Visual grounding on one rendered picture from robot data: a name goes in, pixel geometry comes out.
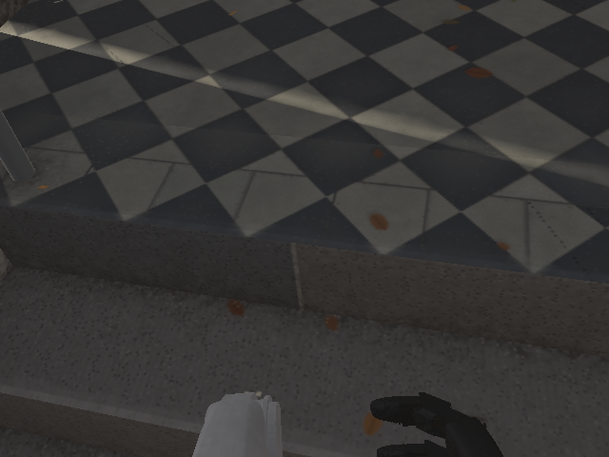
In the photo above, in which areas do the stairs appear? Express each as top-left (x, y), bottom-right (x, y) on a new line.
top-left (0, 205), bottom-right (609, 457)

